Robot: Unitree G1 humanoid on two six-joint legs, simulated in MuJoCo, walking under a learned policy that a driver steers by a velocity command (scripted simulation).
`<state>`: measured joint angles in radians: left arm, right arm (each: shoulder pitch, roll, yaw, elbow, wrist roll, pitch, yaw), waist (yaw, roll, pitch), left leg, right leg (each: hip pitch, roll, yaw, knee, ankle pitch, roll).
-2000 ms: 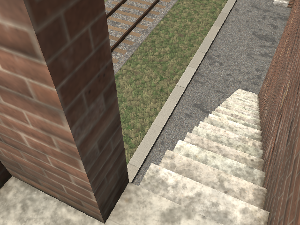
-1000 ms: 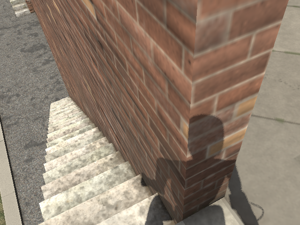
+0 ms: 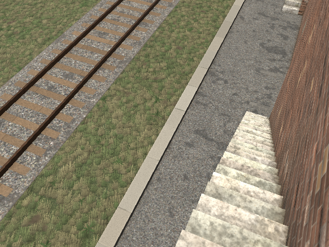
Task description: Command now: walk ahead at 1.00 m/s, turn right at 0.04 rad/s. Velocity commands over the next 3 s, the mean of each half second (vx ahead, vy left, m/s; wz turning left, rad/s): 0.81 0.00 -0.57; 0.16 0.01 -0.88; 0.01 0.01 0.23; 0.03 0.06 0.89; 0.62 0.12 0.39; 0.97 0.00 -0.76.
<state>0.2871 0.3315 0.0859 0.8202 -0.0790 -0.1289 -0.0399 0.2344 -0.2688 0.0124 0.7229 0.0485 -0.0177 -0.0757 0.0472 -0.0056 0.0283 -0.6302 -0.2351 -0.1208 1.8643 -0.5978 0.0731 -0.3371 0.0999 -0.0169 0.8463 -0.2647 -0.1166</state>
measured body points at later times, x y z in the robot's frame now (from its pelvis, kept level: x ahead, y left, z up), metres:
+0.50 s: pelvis +0.36 -0.11 -0.33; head +0.35 -0.13 +0.11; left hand +0.52 +0.13 -0.44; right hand +0.28 -0.34 -0.48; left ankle +0.17 +0.08 -0.89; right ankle +0.50 -0.24 -1.04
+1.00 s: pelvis +0.65 -0.36 -0.69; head +0.64 -0.38 -0.24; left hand +0.84 -0.21 -0.79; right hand +0.65 -0.65 -0.78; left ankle +0.86 -0.35 -1.37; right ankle +0.54 -0.29 -1.27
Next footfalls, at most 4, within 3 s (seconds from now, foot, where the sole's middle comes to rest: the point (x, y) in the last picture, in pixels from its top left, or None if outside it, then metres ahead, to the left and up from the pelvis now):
0.16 left None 0.20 0.09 -0.94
0.64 right None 0.57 -0.30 -1.33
1.04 left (232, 241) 0.83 -0.39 -1.53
1.34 right None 0.78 -0.62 -1.53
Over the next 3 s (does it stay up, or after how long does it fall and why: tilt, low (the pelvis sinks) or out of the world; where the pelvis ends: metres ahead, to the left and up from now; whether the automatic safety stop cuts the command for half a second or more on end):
stays up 0.85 -0.49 -0.82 its command is cut before an obstacle after 1.6 s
